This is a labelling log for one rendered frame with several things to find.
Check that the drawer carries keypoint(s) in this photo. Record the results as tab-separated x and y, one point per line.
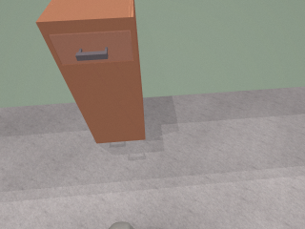
119	45

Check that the handle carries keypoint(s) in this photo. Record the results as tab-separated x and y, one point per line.
98	55

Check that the cabinet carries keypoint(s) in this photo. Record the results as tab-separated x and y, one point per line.
108	94

